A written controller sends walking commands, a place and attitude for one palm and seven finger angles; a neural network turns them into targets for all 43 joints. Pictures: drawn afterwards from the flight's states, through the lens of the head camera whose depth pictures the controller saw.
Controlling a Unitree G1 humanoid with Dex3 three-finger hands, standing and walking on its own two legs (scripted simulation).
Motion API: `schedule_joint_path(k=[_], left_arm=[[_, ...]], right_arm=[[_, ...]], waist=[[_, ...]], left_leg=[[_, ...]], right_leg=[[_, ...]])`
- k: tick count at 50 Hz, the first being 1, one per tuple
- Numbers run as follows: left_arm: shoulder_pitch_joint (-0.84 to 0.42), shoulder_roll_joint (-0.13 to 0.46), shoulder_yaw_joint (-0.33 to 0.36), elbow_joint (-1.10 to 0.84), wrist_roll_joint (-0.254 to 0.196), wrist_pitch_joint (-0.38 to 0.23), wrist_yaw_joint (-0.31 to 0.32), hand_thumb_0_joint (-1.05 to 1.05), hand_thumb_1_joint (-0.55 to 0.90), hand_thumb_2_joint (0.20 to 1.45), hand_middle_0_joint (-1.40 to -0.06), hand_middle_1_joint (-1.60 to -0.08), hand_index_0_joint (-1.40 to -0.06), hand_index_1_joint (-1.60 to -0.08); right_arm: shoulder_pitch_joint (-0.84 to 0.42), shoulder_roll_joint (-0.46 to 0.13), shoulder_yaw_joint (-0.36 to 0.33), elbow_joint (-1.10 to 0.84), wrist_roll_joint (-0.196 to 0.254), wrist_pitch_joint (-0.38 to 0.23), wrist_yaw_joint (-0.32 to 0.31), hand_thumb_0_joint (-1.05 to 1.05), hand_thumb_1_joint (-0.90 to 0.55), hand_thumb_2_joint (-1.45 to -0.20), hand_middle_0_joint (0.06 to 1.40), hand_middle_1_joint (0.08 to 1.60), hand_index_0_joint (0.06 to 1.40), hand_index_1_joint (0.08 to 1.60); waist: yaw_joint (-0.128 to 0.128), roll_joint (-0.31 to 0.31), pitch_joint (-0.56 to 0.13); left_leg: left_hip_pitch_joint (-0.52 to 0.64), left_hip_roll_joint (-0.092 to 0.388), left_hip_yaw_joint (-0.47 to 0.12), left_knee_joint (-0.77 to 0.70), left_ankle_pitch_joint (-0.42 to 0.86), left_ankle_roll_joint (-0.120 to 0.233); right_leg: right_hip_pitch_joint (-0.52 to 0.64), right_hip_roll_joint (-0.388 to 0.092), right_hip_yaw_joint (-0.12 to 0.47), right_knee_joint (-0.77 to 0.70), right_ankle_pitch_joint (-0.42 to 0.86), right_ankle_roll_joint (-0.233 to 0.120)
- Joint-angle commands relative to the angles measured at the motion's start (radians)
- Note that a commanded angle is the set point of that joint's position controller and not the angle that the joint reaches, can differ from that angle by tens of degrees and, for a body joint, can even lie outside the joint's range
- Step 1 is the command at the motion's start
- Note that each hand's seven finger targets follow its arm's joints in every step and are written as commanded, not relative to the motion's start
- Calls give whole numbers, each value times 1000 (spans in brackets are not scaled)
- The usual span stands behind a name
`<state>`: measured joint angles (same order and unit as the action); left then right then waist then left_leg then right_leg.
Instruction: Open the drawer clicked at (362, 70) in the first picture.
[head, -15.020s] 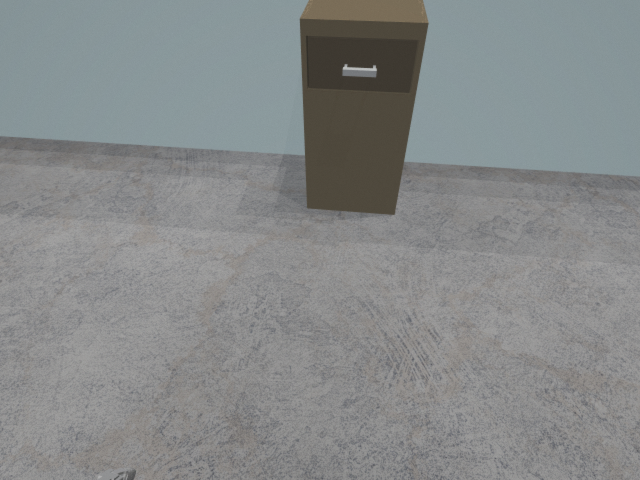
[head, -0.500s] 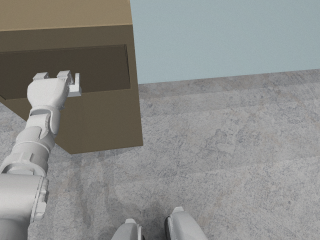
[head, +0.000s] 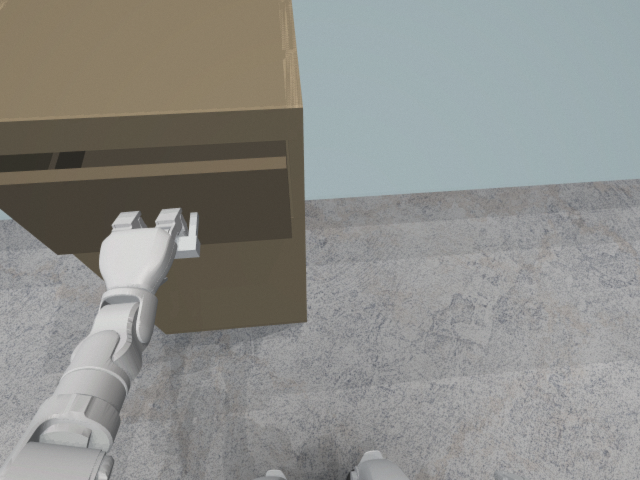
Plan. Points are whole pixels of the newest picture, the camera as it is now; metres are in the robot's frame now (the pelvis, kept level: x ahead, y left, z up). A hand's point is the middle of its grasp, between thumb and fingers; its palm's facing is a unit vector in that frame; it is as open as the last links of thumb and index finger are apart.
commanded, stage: pull the drawer open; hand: left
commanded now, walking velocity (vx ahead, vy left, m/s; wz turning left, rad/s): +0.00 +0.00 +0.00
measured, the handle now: (156, 236) +0.43 +0.24 -0.02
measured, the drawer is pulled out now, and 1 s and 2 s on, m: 0.04 0.06 0.16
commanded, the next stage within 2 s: none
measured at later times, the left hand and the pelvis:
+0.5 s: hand (155, 279) +0.38 +0.24 -0.05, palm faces -0.11 -0.02 -0.99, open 5.4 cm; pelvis -0.02 -0.01 -0.01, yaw +2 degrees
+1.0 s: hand (156, 280) +0.38 +0.23 -0.05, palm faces -0.08 -0.02 -1.00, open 5.4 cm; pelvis -0.05 -0.03 -0.02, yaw +2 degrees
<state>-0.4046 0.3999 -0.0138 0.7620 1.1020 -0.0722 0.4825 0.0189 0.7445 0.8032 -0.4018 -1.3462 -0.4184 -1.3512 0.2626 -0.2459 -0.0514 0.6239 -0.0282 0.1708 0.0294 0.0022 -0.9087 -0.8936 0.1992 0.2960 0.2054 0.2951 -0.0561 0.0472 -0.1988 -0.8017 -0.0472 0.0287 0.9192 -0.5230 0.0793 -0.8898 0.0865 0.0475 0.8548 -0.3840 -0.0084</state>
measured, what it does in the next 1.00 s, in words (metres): shifts its weight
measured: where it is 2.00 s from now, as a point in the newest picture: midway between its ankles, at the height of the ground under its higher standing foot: outside the picture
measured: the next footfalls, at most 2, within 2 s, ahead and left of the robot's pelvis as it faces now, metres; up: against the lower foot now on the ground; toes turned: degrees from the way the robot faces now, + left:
none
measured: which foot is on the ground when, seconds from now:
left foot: down 0.00-1.00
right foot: down 0.00-1.00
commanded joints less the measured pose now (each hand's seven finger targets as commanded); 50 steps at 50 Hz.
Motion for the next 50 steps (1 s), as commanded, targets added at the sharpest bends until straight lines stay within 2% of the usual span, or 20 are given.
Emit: schedule_joint_path(k=[1,5,7,11,13,15,16,20,22,23,28,29,32,34,36,39,40,41,45,50], left_arm=[[-79,165,71,-186,-30,22,29,0,900,900,-400,-1350,-400,-1350],[15,134,59,-255,-31,36,30,0,900,900,-400,-1350,-400,-1350],[-303,185,55,-228,1,31,42,0,900,900,-400,-1350,-400,-1350],[-321,179,51,-114,32,36,59,0,900,900,-400,-1350,-400,-1350],[-360,125,3,-112,34,40,58,0,900,900,-400,-1350,-400,-1350],[-403,125,2,-111,21,53,46,0,900,900,-400,-1350,-400,-1350],[-415,126,1,-102,10,60,35,0,900,900,-400,-1350,-400,-1350],[-481,131,-8,-66,-11,36,3,0,900,900,-400,-1350,-400,-1350],[-488,142,-4,-37,-8,7,-6,0,900,900,-400,-1350,-400,-1350],[-490,125,-18,-24,-10,-8,-10,0,900,900,-400,-1350,-400,-1350],[-519,196,23,15,8,-72,-3,0,900,900,-400,-1350,-400,-1350],[-543,200,26,3,11,-82,2,0,900,900,-400,-1350,-400,-1350],[-538,256,65,29,22,-91,26,0,900,900,-400,-1350,-400,-1350],[-554,225,47,36,10,-88,33,0,900,900,-400,-1350,-400,-1350],[-550,276,78,54,10,-82,43,0,900,900,-400,-1350,-400,-1350],[-584,248,54,49,6,-74,49,0,900,900,-400,-1350,-400,-1350],[-590,255,56,58,7,-72,52,0,900,900,-400,-1350,-400,-1350],[-581,301,87,71,3,-65,53,0,900,900,-400,-1350,-400,-1350],[-603,276,56,88,2,-61,43,0,900,900,-400,-1350,-400,-1350],[-394,250,76,36,-20,-81,18,0,900,900,-400,-1350,-400,-1350]], right_arm=[[97,-156,-61,-85,0,-11,-6,0,-900,-900,200,300,200,300],[77,-148,-60,-98,3,-18,3,0,-900,-900,200,300,200,300],[88,-158,-56,-58,-10,-12,-14,0,-900,-900,200,300,200,300],[80,-151,-52,-46,-17,-17,-21,0,-900,-900,200,300,200,300],[91,-147,-57,-44,-15,-21,-20,0,-900,-900,200,300,200,300],[109,-151,-63,-34,-13,-13,-16,0,-900,-900,200,300,200,300],[114,-152,-64,-31,-12,-7,-17,0,-900,-900,200,300,200,300],[115,-143,-59,-34,-10,-8,-30,0,-900,-900,200,300,200,300],[112,-143,-52,-33,-7,-16,-39,0,-900,-900,200,300,200,300],[112,-140,-51,-34,-7,-21,-40,0,-900,-900,200,300,200,300],[113,-142,-45,-28,-9,-39,-45,0,-900,-900,200,300,200,300],[116,-143,-46,-25,-10,-43,-43,0,-900,-900,200,300,200,300],[122,-150,-46,-15,-10,-50,-42,0,-900,-900,200,300,200,300],[125,-149,-49,-13,-10,-58,-37,0,-900,-900,200,300,200,300],[134,-159,-47,-4,-6,-60,-38,0,-900,-900,200,300,200,300],[137,-158,-52,1,-5,-69,-36,0,-900,-900,200,300,200,300],[145,-160,-54,5,-4,-70,-36,0,-900,-900,200,300,200,300],[143,-168,-50,11,-4,-68,-37,0,-900,-900,200,300,200,300],[146,-163,-50,11,0,-76,-42,0,-900,-900,200,300,200,300],[122,-152,-50,-20,4,-71,-37,0,-900,-900,200,300,200,300]], waist=[[41,3,-385],[52,17,-375],[-20,14,-331],[-6,34,-319],[-14,52,-338],[-16,60,-401],[-13,53,-422],[-31,4,-439],[-31,-33,-403],[-32,-19,-379],[-29,-4,-380],[-27,30,-383],[-26,13,-394],[-34,30,-388],[-27,7,-401],[-40,42,-414],[-45,16,-430],[-32,24,-418],[-53,3,-417],[13,11,-458]], left_leg=[[279,71,-77,-70,853,-61],[344,87,-103,-74,954,-73],[292,86,-103,-47,829,-76],[256,62,-78,-44,703,-77],[293,70,-95,-38,802,-87],[366,90,-138,-23,976,-107],[377,90,-139,-18,979,-110],[295,60,-88,-22,753,-76],[227,51,-82,-31,665,-64],[208,46,-76,-31,628,-59],[107,27,-58,-15,463,-40],[108,27,-63,-19,461,-44],[68,24,-57,-5,417,-39],[53,19,-53,-5,391,-35],[30,18,-53,-7,363,-33],[54,19,-56,-13,369,-34],[50,19,-54,-10,366,-31],[35,17,-49,-12,350,-31],[24,16,-49,-18,338,-25],[72,16,-34,-44,401,-27]], right_leg=[[317,-31,-37,-9,535,-41],[297,-31,-41,-7,540,-37],[212,-35,-50,4,471,-34],[187,-33,-59,9,386,-49],[163,-35,-67,19,414,-48],[131,-33,-74,46,440,-36],[135,-31,-76,44,429,-36],[212,-33,-62,12,415,-38],[225,-35,-59,13,402,-42],[221,-35,-57,10,388,-45],[212,-36,-36,20,319,-50],[201,-36,-40,25,307,-53],[198,-33,-29,26,280,-50],[198,-34,-30,22,268,-51],[212,-33,-26,24,249,-48],[193,-34,-31,18,243,-48],[204,-34,-28,16,245,-42],[210,-35,-26,15,235,-44],[221,-38,-20,1,239,-38],[305,-36,-18,-4,312,-45]])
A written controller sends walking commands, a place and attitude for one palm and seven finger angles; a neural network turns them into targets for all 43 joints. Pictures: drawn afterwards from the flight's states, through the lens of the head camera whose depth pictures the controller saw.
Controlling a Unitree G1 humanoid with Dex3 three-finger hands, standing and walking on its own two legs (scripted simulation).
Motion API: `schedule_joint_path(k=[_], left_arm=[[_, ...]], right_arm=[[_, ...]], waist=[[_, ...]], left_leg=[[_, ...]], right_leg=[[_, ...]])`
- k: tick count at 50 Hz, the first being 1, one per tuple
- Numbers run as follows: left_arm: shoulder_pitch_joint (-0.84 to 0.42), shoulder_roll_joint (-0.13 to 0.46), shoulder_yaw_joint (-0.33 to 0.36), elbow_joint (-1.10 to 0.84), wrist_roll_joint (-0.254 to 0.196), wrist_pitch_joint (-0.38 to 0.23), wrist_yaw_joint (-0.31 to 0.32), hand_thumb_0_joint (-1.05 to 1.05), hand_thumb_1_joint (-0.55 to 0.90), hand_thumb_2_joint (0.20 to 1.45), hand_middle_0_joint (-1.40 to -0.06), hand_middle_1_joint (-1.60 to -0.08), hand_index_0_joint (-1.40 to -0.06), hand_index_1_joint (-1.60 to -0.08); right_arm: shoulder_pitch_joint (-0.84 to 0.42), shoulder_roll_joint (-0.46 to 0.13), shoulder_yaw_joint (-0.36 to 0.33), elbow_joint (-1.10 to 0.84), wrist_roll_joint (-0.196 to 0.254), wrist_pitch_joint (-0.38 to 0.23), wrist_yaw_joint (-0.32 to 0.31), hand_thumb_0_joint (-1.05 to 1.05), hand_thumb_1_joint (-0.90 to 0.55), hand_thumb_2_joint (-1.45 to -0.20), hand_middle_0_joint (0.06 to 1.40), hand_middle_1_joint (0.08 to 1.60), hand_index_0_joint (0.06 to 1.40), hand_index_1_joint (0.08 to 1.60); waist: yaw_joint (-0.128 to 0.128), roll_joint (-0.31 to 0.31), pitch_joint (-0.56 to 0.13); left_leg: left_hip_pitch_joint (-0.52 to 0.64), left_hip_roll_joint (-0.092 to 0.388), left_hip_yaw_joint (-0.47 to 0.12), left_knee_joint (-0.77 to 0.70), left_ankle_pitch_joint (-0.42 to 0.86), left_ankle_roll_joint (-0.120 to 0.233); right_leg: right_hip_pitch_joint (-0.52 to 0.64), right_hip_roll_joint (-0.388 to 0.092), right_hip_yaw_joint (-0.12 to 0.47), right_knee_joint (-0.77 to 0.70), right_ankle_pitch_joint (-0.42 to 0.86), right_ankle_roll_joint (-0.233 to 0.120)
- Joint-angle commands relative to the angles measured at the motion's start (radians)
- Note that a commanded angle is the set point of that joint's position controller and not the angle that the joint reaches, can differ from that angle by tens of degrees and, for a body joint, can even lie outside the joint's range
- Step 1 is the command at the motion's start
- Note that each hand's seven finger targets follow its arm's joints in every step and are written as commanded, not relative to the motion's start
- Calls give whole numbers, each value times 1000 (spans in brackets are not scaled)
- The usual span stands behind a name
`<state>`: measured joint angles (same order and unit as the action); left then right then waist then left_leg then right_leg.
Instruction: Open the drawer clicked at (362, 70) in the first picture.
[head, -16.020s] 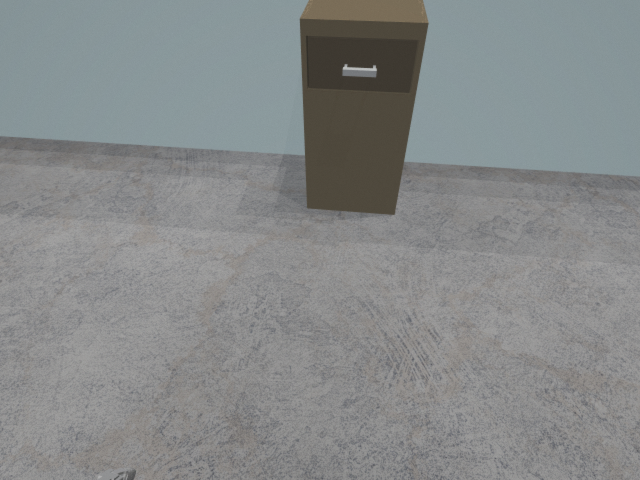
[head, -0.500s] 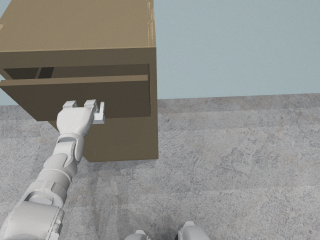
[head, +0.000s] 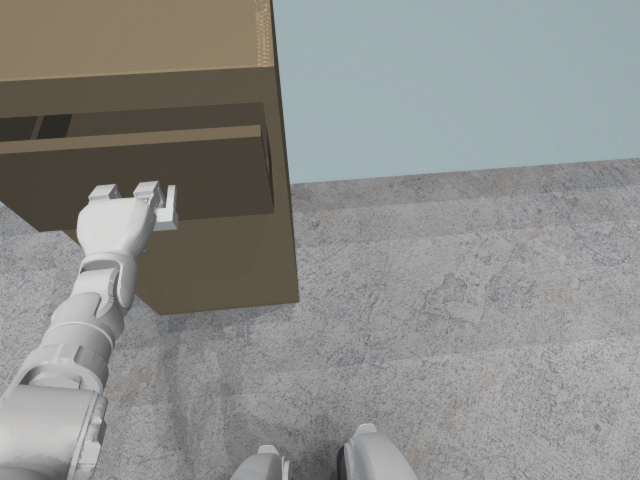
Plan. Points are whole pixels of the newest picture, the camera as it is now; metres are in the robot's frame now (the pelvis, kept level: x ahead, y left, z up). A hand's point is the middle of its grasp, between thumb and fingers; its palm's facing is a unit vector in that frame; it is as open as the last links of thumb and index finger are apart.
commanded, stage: pull the drawer open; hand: left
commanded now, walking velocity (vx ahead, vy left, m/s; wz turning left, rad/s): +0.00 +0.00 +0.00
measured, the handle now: (133, 208) +0.48 +0.25 -0.01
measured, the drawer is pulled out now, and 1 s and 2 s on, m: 0.06 0.16 0.30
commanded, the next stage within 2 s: open the thumb to release the handle in 1.98 s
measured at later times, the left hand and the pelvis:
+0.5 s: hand (129, 304) +0.35 +0.24 -0.03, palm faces -0.03 -0.10 -0.99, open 5.5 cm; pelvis +0.05 +0.02 +0.02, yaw -2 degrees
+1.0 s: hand (125, 317) +0.33 +0.24 -0.03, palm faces -0.07 -0.09 -0.99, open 5.5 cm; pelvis +0.02 +0.01 +0.02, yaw -2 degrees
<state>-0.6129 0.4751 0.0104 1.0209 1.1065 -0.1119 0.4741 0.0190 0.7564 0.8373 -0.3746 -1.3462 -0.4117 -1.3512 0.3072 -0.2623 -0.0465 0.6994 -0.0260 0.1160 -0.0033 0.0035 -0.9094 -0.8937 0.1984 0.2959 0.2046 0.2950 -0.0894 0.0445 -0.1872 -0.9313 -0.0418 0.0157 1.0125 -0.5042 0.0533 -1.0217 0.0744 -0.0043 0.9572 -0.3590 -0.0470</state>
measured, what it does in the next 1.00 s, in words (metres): stands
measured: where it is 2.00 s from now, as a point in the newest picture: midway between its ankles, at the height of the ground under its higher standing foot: outside the picture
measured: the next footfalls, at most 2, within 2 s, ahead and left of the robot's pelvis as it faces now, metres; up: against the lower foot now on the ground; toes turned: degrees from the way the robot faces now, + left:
none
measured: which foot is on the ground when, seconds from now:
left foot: down 0.00-1.00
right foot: down 0.00-1.00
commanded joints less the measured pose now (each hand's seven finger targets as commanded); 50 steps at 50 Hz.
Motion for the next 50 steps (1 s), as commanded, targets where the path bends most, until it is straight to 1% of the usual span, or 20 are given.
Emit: schedule_joint_path(k=[1,6,10,13,15,16,20,23,24,25,26,28,30,31,32,39,44,45,46,50], left_arm=[[-117,153,47,-229,-33,-43,21,0,900,900,-400,-1350,-400,-1350],[127,101,49,-343,-43,-51,26,0,900,900,-400,-1350,-400,-1350],[262,109,84,-425,-32,-34,53,0,900,900,-400,-1350,-400,-1350],[346,67,65,-510,-20,-3,77,0,900,900,-400,-1350,-400,-1350],[424,71,79,-582,-10,25,92,0,900,900,-400,-1350,-400,-1350],[463,36,55,-608,-14,44,95,0,900,900,-400,-1350,-400,-1350],[584,6,40,-741,-32,94,95,0,900,900,-400,-1350,-400,-1350],[688,-17,28,-797,-42,115,92,0,900,900,-400,-1350,-400,-1350],[516,1,11,-774,-20,124,95,0,900,900,-400,-1350,-400,-1350],[336,41,24,-758,9,125,103,0,900,900,-400,-1350,-400,-1350],[304,28,8,-715,29,129,103,0,900,900,-400,-1350,-400,-1350],[355,22,11,-681,39,137,107,0,900,900,-400,-1350,-400,-1350],[326,48,19,-697,41,150,105,0,900,900,-400,-1350,-400,-1350],[315,18,-13,-702,30,160,99,0,900,900,-400,-1350,-400,-1350],[297,20,-17,-702,24,166,90,0,900,900,-400,-1350,-400,-1350],[241,58,14,-607,-25,135,33,0,900,900,-400,-1350,-400,-1350],[516,47,52,-662,-42,73,26,0,900,900,-400,-1350,-400,-1350],[574,56,65,-676,-43,63,28,0,900,900,-400,-1350,-400,-1350],[611,13,34,-695,-49,58,28,0,900,900,-400,-1350,-400,-1350],[734,58,98,-776,-43,34,55,0,900,900,-400,-1350,-400,-1350]], right_arm=[[70,-133,-55,-104,2,-14,-2,0,-900,-900,200,300,200,300],[32,-125,-61,-140,10,-7,4,0,-900,-900,200,300,200,300],[2,-126,-60,-159,12,-3,12,0,-900,-900,200,300,200,300],[-17,-124,-64,-175,9,-3,22,0,-900,-900,200,300,200,300],[-32,-122,-63,-188,9,1,31,0,-900,-900,200,300,200,300],[-37,-121,-66,-191,8,1,35,0,-900,-900,200,300,200,300],[-68,-116,-60,-223,8,-8,47,0,-900,-900,200,300,200,300],[-97,-110,-53,-247,12,-23,50,0,-900,-900,200,300,200,300],[-99,-121,-49,-221,6,-17,40,0,-900,-900,200,300,200,300],[-89,-125,-47,-203,-2,-9,28,0,-900,-900,200,300,200,300],[-81,-121,-45,-200,-6,-10,21,0,-900,-900,200,300,200,300],[-90,-117,-42,-209,-6,-12,19,0,-900,-900,200,300,200,300],[-89,-116,-40,-214,-3,-5,15,0,-900,-900,200,300,200,300],[-86,-115,-41,-217,-2,-3,13,0,-900,-900,200,300,200,300],[-86,-111,-38,-214,0,0,12,0,-900,-900,200,300,200,300],[-93,-108,-24,-209,6,1,-21,0,-900,-900,200,300,200,300],[-123,-95,-23,-255,10,-18,-12,0,-900,-900,200,300,200,300],[-126,-91,-20,-261,14,-20,-9,0,-900,-900,200,300,200,300],[-131,-90,-23,-268,13,-26,-6,0,-900,-900,200,300,200,300],[-153,-96,-25,-279,11,-34,8,0,-900,-900,200,300,200,300]], waist=[[59,19,-453],[80,-47,-407],[93,-67,-354],[97,-32,-334],[114,9,-356],[112,22,-335],[119,-10,-355],[124,-21,-309],[75,-2,-270],[53,-10,-259],[52,18,-214],[75,27,-230],[90,46,-304],[83,67,-310],[84,50,-338],[76,-66,-283],[141,-18,-319],[150,-36,-311],[141,-29,-288],[154,-50,-261]], left_leg=[[206,9,-13,-143,394,-2],[216,17,-10,-166,454,1],[219,17,-12,-183,488,-1],[285,26,-24,-188,561,-10],[359,38,-41,-187,694,-24],[392,45,-45,-184,746,-33],[460,63,-68,-181,843,-44],[458,62,-70,-189,805,-49],[441,64,-78,-177,764,-50],[418,63,-82,-167,682,-48],[398,57,-79,-164,646,-54],[413,52,-76,-164,642,-62],[463,54,-87,-156,755,-74],[486,56,-89,-150,774,-78],[484,53,-85,-152,774,-78],[321,16,-44,-169,512,-31],[316,6,-29,-196,491,-24],[305,4,-32,-202,483,-25],[296,5,-27,-205,465,-23],[256,4,-26,-220,413,-21]], right_leg=[[456,-23,35,-113,308,-8],[515,-22,49,-131,403,-11],[533,-23,53,-133,451,-11],[505,-20,39,-129,463,-15],[486,-19,31,-117,482,-15],[472,-17,24,-119,490,-15],[487,-22,16,-115,519,-4],[490,-21,12,-124,498,-4],[430,-22,8,-119,471,-3],[384,-24,4,-112,410,0],[349,-21,-10,-104,359,-7],[342,-17,-21,-101,321,-14],[366,-20,-14,-84,373,-13],[360,-20,-16,-88,379,-12],[380,-21,-16,-89,387,-10],[480,-23,13,-121,383,-12],[561,-23,40,-132,402,-21],[571,-21,43,-130,395,-21],[568,-21,47,-140,400,-21],[581,-20,76,-146,382,-26]])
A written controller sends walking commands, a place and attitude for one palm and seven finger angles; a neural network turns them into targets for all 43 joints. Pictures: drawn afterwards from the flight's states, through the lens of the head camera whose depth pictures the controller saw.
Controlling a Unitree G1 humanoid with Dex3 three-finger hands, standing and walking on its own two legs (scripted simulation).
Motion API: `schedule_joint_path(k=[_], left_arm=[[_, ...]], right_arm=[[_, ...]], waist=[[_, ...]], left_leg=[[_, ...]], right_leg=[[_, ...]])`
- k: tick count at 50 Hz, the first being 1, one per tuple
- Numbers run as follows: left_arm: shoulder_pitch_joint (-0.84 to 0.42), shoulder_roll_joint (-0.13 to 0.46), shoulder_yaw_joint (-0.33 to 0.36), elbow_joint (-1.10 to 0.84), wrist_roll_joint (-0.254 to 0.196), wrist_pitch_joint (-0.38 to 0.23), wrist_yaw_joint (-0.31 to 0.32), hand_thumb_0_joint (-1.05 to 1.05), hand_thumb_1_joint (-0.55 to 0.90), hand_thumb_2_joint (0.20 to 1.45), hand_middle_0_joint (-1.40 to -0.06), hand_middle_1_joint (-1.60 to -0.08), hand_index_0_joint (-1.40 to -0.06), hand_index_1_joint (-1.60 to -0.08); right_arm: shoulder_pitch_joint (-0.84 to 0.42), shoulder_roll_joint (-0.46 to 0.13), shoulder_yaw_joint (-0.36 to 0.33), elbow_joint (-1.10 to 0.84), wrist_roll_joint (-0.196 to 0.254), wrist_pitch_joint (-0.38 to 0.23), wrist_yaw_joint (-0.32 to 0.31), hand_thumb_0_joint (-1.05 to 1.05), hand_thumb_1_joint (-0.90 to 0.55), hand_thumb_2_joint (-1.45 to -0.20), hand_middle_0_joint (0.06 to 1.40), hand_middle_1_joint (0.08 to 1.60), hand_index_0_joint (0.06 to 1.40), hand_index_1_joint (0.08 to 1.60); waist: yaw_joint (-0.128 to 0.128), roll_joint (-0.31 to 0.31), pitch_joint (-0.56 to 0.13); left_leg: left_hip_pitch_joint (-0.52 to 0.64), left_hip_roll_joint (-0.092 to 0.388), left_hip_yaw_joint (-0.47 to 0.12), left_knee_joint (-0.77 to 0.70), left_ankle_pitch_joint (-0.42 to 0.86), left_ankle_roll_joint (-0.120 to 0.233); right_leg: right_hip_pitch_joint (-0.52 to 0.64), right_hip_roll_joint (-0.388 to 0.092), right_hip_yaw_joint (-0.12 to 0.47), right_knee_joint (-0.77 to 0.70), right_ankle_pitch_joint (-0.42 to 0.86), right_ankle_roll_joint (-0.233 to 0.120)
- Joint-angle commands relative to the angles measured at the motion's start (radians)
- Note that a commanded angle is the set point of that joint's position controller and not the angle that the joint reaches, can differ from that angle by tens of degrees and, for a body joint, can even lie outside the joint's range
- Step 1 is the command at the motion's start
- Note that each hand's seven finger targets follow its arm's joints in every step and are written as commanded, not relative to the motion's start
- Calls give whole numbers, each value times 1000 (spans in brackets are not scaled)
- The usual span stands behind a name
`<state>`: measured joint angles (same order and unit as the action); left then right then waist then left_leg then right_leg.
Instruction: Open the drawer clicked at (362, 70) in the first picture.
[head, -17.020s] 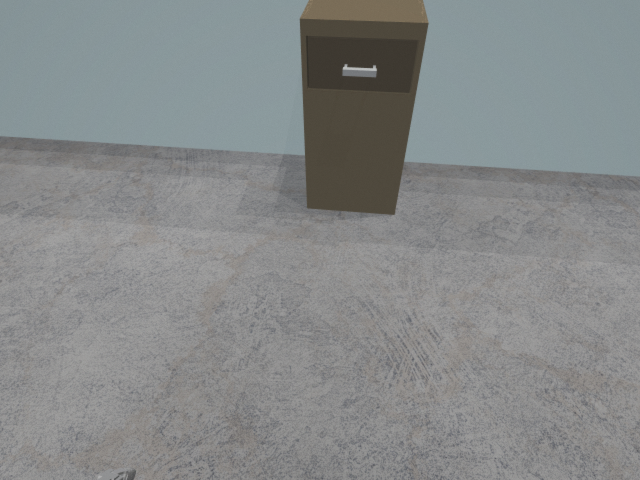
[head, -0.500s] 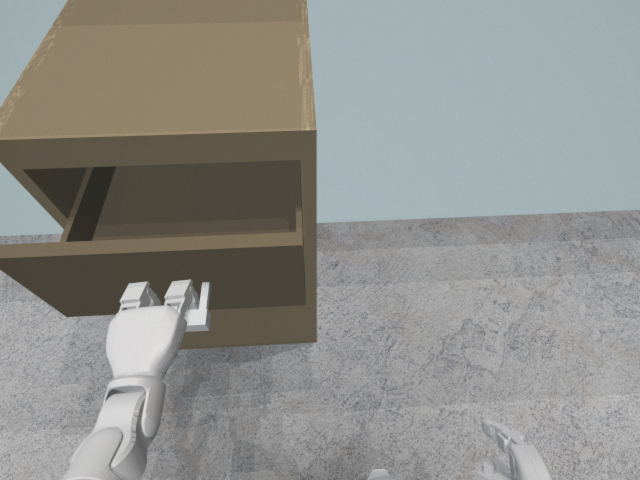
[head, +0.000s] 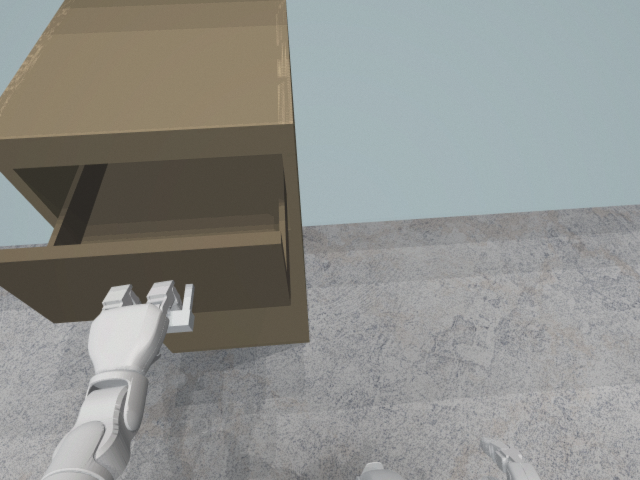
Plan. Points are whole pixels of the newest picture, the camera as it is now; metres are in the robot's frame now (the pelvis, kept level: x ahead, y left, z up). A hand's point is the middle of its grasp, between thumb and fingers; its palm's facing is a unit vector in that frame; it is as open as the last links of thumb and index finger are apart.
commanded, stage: pull the drawer open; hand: left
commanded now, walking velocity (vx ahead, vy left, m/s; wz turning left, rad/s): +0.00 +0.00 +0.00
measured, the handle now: (150, 309) +0.34 +0.25 -0.02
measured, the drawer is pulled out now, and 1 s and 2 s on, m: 0.16 0.30 0.30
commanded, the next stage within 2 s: open the thumb to release the handle in 0.98 s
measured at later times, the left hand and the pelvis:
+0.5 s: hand (133, 444) +0.18 +0.23 -0.05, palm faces -0.07 -0.10 -0.99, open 5.6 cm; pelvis +0.00 -0.01 -0.01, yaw +1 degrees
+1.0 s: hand (124, 479) +0.14 +0.23 -0.04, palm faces -0.10 -0.09 -0.99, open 5.8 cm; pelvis +0.01 -0.01 -0.03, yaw +1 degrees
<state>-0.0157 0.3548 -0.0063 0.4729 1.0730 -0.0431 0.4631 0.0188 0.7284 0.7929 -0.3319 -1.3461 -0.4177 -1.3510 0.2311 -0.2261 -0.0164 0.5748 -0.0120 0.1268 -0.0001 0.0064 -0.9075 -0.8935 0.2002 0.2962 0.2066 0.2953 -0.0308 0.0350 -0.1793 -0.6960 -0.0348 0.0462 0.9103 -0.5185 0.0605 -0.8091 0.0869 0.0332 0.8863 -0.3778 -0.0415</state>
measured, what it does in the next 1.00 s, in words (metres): stands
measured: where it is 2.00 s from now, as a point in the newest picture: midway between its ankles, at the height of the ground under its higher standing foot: outside the picture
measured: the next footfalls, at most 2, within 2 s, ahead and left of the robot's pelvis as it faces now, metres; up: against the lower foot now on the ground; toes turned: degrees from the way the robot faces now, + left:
none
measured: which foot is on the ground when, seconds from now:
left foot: down 0.00-1.00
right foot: down 0.00-1.00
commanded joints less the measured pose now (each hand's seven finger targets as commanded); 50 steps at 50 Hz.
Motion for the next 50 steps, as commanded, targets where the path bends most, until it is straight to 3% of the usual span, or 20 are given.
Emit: schedule_joint_path(k=[1,4,5,6,8,10,13,14,15,19,22,27,32,34,38,42,49,50], left_arm=[[194,149,103,-250,-10,-37,75,0,900,900,-400,-1350,-400,-1350],[261,145,113,-297,-5,-36,106,0,900,900,-400,-1350,-400,-1350],[297,154,128,-317,4,-35,119,0,900,900,-400,-1350,-400,-1350],[323,127,103,-333,4,-29,128,0,900,900,-400,-1350,-400,-1350],[336,116,96,-373,8,-20,146,0,900,900,-400,-1350,-400,-1350],[370,126,110,-401,15,-12,161,0,900,900,-400,-1350,-400,-1350],[417,101,90,-423,5,-1,164,0,900,900,-400,-1350,-400,-1350],[422,121,111,-446,3,-4,166,0,900,900,-400,-1350,-400,-1350],[459,118,107,-457,8,-3,167,0,900,900,-400,-1350,-400,-1350],[520,105,95,-494,3,-6,156,0,900,900,-400,-1350,-400,-1350],[602,98,89,-516,6,-20,147,0,900,900,-400,-1350,-400,-1350],[699,105,97,-578,10,-58,133,0,900,900,-400,-1350,-400,-1350],[878,107,113,-632,10,-111,121,0,900,900,-400,-1350,-400,-1350],[825,104,107,-669,15,-125,118,0,900,900,-400,-1350,-400,-1350],[841,113,138,-653,21,-151,124,0,900,900,-400,-1350,-400,-1350],[865,135,173,-669,11,-163,131,0,900,900,-400,-1350,-400,-1350],[812,133,178,-668,0,-153,137,0,900,900,-400,-1350,-400,-1350],[819,145,192,-665,1,-154,140,0,900,900,-400,-1350,-400,-1350]], right_arm=[[-77,-128,-61,-159,-5,-50,10,0,-900,-900,200,300,200,300],[-89,-137,-66,-156,-8,-57,24,0,-900,-900,200,300,200,300],[-88,-137,-68,-155,-10,-59,27,0,-900,-900,200,300,200,300],[-93,-135,-71,-156,-11,-62,31,0,-900,-900,200,300,200,300],[-93,-138,-77,-153,-15,-68,38,0,-900,-900,200,300,200,300],[-103,-138,-74,-151,-18,-72,38,0,-900,-900,200,300,200,300],[-114,-134,-73,-157,-19,-81,38,0,-900,-900,200,300,200,300],[-123,-137,-70,-161,-21,-81,35,0,-900,-900,200,300,200,300],[-127,-131,-65,-167,-21,-83,37,0,-900,-900,200,300,200,300],[-148,-125,-54,-189,-20,-89,34,0,-900,-900,200,300,200,300],[-153,-114,-45,-205,-24,-95,38,0,-900,-900,200,300,200,300],[-164,-104,-31,-227,-30,-97,49,0,-900,-900,200,300,200,300],[-168,-90,-22,-244,-38,-101,66,0,-900,-900,200,300,200,300],[-164,-92,-24,-246,-43,-100,69,0,-900,-900,200,300,200,300],[-157,-91,-31,-247,-52,-103,68,0,-900,-900,200,300,200,300],[-154,-91,-34,-249,-57,-102,67,0,-900,-900,200,300,200,300],[-147,-94,-42,-238,-58,-94,53,0,-900,-900,200,300,200,300],[-142,-95,-43,-237,-57,-96,53,0,-900,-900,200,300,200,300]], waist=[[96,-23,-262],[88,-14,-230],[96,-14,-252],[87,15,-224],[83,18,-237],[83,3,-261],[76,-5,-221],[77,-12,-217],[85,-5,-235],[87,-5,-181],[98,-39,-183],[115,-14,-171],[137,8,-168],[119,19,-152],[120,-7,-164],[131,-22,-220],[109,-44,-229],[116,-46,-240]], left_leg=[[26,-3,-52,-114,436,-28],[29,2,-61,-110,434,-31],[35,1,-56,-102,435,-32],[43,1,-59,-101,425,-36],[61,5,-57,-92,429,-36],[67,6,-65,-81,454,-39],[67,5,-65,-73,430,-38],[68,4,-69,-71,439,-37],[72,2,-68,-69,437,-37],[76,2,-73,-71,416,-36],[73,-1,-67,-57,413,-35],[77,-4,-67,-42,436,-36],[80,-5,-64,-14,497,-42],[73,-4,-69,-2,478,-42],[31,-11,-64,33,427,-43],[17,-17,-63,51,438,-49],[-15,-13,-63,60,411,-41],[-9,-16,-63,61,410,-45]], right_leg=[[367,-33,37,-74,413,-33],[324,-31,33,-67,388,-39],[322,-29,36,-59,383,-37],[295,-27,32,-60,359,-40],[278,-28,22,-51,349,-39],[269,-27,22,-33,360,-37],[249,-26,15,-36,344,-36],[251,-26,24,-35,359,-39],[256,-28,21,-28,352,-35],[229,-28,16,-35,316,-39],[233,-29,19,-29,326,-35],[219,-29,27,-16,337,-39],[199,-28,35,5,371,-46],[158,-28,29,14,342,-48],[131,-31,36,37,332,-47],[139,-35,55,56,367,-48],[142,-38,37,62,369,-42],[137,-38,45,66,361,-41]])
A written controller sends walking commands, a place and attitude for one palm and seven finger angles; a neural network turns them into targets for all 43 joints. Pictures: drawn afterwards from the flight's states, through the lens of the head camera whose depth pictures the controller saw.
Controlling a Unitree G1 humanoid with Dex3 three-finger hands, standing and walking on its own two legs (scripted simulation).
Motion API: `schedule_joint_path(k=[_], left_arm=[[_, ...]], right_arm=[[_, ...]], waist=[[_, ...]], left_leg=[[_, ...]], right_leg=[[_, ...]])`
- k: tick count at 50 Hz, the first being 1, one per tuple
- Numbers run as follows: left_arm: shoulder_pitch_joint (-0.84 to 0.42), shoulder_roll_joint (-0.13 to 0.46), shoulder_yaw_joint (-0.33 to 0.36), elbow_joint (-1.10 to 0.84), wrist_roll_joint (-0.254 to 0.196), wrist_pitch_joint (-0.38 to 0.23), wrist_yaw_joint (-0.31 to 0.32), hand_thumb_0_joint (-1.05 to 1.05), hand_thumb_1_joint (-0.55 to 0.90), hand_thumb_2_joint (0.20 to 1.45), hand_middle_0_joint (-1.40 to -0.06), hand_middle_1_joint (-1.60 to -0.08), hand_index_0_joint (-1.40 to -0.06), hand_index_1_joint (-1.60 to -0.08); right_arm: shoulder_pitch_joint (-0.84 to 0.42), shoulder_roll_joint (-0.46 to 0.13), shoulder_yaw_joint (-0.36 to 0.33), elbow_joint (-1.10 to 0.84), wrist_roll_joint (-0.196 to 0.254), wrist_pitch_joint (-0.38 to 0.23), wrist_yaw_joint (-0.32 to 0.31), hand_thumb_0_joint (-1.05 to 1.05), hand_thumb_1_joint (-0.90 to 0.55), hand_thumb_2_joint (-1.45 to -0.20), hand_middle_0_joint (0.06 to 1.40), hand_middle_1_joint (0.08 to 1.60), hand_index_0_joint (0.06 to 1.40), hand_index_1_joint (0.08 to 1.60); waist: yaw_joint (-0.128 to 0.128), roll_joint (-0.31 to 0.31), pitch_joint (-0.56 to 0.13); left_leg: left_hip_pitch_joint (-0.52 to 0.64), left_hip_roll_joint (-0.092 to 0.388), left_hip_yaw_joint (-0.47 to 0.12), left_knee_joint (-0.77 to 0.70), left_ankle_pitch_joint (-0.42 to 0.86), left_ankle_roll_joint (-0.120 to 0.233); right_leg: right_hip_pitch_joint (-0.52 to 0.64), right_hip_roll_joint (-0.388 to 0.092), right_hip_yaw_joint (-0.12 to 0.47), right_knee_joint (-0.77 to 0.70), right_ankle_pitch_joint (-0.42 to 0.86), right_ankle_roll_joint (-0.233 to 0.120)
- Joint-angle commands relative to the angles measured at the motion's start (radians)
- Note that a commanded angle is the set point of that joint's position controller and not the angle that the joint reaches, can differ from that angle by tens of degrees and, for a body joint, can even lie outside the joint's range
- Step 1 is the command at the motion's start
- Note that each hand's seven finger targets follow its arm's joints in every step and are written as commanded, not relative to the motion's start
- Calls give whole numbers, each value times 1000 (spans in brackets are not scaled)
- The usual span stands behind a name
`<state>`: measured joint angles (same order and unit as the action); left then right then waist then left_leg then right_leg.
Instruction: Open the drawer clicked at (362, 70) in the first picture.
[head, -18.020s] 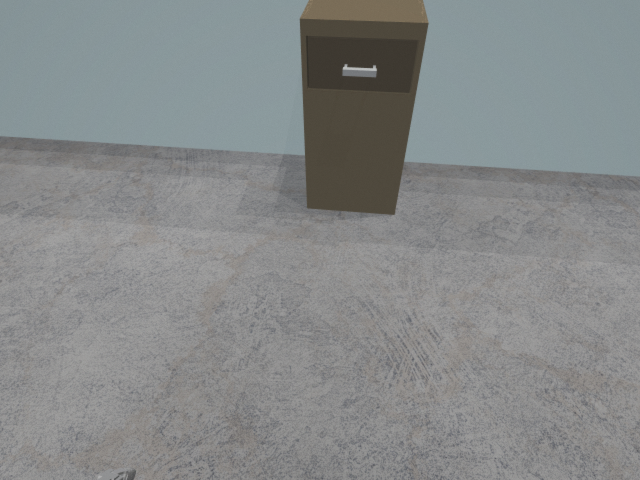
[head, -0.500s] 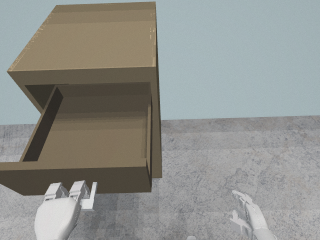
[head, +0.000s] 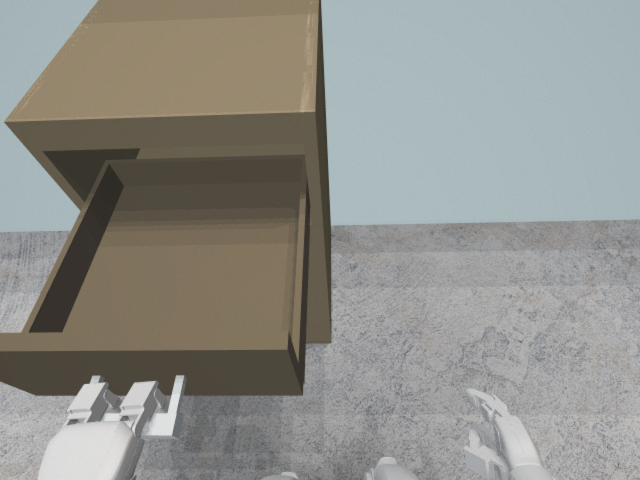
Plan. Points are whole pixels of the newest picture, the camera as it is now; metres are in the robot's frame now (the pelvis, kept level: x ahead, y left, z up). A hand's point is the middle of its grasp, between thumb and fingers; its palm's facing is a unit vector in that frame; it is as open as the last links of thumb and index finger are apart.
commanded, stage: open the thumb to release the handle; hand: left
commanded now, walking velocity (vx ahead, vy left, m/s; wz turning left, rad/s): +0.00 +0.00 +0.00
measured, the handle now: (131, 405) +0.20 +0.24 +0.00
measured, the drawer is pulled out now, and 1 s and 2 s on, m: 0.30 0.30 0.30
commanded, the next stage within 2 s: lift the hand off the handle in 0.58 s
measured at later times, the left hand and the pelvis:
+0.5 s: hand (123, 466) +0.14 +0.24 -0.01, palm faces -0.04 -0.07 -1.00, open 10.6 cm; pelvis -0.03 -0.02 +0.01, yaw +2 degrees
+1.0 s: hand (126, 460) +0.15 +0.24 -0.02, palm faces -0.02 -0.05 -1.00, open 13.8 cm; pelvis -0.04 -0.02 +0.00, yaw +2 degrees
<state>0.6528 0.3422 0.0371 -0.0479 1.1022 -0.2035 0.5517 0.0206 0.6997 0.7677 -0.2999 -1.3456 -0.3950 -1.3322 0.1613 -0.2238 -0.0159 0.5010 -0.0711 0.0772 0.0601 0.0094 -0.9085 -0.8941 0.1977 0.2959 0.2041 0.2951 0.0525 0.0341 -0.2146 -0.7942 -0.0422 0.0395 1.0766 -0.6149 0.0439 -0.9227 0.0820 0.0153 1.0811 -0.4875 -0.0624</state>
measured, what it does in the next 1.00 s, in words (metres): stands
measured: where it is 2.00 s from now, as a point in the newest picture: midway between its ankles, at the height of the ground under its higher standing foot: outside the picture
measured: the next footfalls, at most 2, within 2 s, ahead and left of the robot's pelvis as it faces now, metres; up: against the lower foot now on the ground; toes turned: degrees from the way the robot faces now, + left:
none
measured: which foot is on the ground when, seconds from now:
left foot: down 0.00-1.00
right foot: down 0.00-1.00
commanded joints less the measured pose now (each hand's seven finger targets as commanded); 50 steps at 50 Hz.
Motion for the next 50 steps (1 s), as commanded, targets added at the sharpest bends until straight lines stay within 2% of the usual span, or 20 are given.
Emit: schedule_joint_path(k=[1,3,4,5,6,7,10,13,15,18,21,24,27,31,36,39,41,47,49,50], left_arm=[[196,135,135,-129,-34,7,50,0,900,900,-400,-1350,-400,-1350],[184,148,140,-143,-41,11,47,0,900,900,-400,-1350,-400,-1350],[-59,157,107,-164,-25,19,55,0,900,900,-400,-1350,-400,-1350],[-44,170,140,-156,-20,16,65,0,830,870,-395,-1342,-395,-1342],[15,139,124,-95,-22,18,64,0,760,840,-390,-1335,-390,-1335],[8,149,125,-99,-28,21,62,0,690,810,-385,-1327,-385,-1327],[9,159,132,-102,-39,30,62,0,480,720,-370,-1305,-370,-1305],[-11,147,107,-90,-42,47,55,0,270,630,-355,-1283,-355,-1283],[-58,174,119,-91,-35,56,57,0,130,570,-345,-1268,-345,-1268],[-100,161,98,-48,-33,68,50,0,-80,480,-330,-1245,-330,-1245],[-130,163,92,-36,-30,72,51,0,-290,390,-315,-1222,-315,-1222],[-138,180,108,-22,-37,74,47,0,-500,300,-300,-1200,-300,-1200],[-174,181,100,-7,-32,71,44,0,-500,300,-300,-1200,-300,-1200],[-191,175,90,-7,-29,66,49,0,-500,300,-300,-1200,-300,-1200],[-190,161,85,30,-35,61,45,0,-500,300,-300,-1200,-300,-1200],[-256,200,112,36,-29,61,51,0,-500,300,-300,-1200,-300,-1200],[-247,181,95,43,-18,60,56,0,-500,300,-300,-1200,-300,-1200],[-340,195,92,65,-25,73,55,0,-500,300,-300,-1200,-300,-1200],[-368,216,107,81,-30,76,55,0,-500,300,-300,-1200,-300,-1200],[-368,221,109,71,-28,77,53,0,-500,300,-300,-1200,-300,-1200]], right_arm=[[-72,-91,-47,-163,6,-47,-11,0,-900,-900,200,300,200,300],[-73,-94,-48,-163,7,-44,-11,0,-900,-900,200,300,200,300],[-70,-119,-47,-146,-1,-39,-17,0,-900,-900,200,300,200,300],[-61,-110,-51,-147,-4,-45,-23,0,-900,-900,200,300,200,300],[-61,-102,-50,-143,2,-49,-28,0,-900,-900,200,300,200,300],[-64,-107,-47,-146,0,-51,-25,0,-900,-900,200,300,200,300],[-61,-107,-48,-150,4,-50,-31,0,-900,-900,200,300,200,300],[-70,-108,-50,-150,13,-45,-37,0,-900,-900,200,300,200,300],[-69,-114,-44,-152,14,-42,-38,0,-900,-900,200,300,200,300],[-79,-114,-44,-149,24,-39,-48,0,-900,-900,200,300,200,300],[-80,-115,-43,-149,28,-43,-53,0,-900,-900,200,300,200,300],[-83,-116,-39,-148,28,-45,-56,0,-900,-900,200,300,200,300],[-81,-118,-41,-142,28,-46,-57,0,-900,-900,200,300,200,300],[-82,-117,-46,-136,30,-51,-60,0,-900,-900,200,300,200,300],[-86,-117,-48,-130,30,-55,-61,0,-900,-900,200,300,200,300],[-89,-122,-45,-121,29,-55,-66,0,-900,-900,200,300,200,300],[-80,-119,-50,-119,28,-56,-65,0,-900,-900,200,300,200,300],[-76,-123,-48,-105,31,-54,-75,0,-900,-900,200,300,200,300],[-82,-124,-48,-100,36,-55,-81,0,-900,-900,200,300,200,300],[-80,-122,-47,-101,37,-53,-81,0,-900,-900,200,300,200,300]], waist=[[39,-26,-195],[34,-35,-199],[-29,-45,-180],[1,-29,-208],[0,-20,-161],[3,-50,-186],[5,-43,-220],[-2,-38,-166],[-1,-44,-181],[-12,-60,-103],[-7,-19,-99],[-5,-32,-125],[-8,-51,-117],[-10,-11,-114],[-13,-58,-100],[-17,-60,-115],[-12,-31,-128],[-30,-89,-145],[-27,-79,-128],[-18,-65,-163]], left_leg=[[84,-6,-52,-111,509,-25],[78,-8,-50,-111,490,-24],[68,-5,-63,-86,458,-21],[63,-7,-58,-92,440,-20],[56,-5,-57,-102,430,-19],[62,-6,-58,-98,422,-20],[65,-12,-53,-104,410,-16],[51,-11,-49,-121,359,-10],[54,-13,-48,-128,351,-9],[20,-11,-47,-142,281,-2],[35,-11,-45,-154,259,1],[32,-10,-46,-161,258,3],[16,-11,-46,-158,238,3],[32,-12,-44,-159,237,4],[-10,-12,-48,-148,220,5],[-24,-12,-47,-145,204,6],[0,-12,-46,-145,216,5],[-29,-12,-45,-136,205,7],[-36,-10,-45,-137,194,10],[-27,-14,-40,-139,201,9]], right_leg=[[278,-34,44,-132,483,-20],[282,-38,53,-138,479,-18],[202,-43,70,-133,462,-16],[220,-44,64,-126,426,-12],[227,-41,38,-134,415,-15],[213,-42,56,-137,396,-14],[256,-46,60,-146,399,-11],[265,-48,53,-177,351,-8],[262,-50,69,-182,329,-7],[263,-53,74,-221,257,-2],[262,-54,72,-235,209,-6],[287,-57,76,-243,209,-4],[281,-62,88,-252,181,2],[279,-60,92,-256,178,-4],[275,-63,103,-256,171,-1],[270,-67,111,-258,135,0],[257,-62,100,-247,147,-4],[268,-69,98,-251,139,10],[271,-70,107,-262,117,7],[291,-72,112,-262,118,10]])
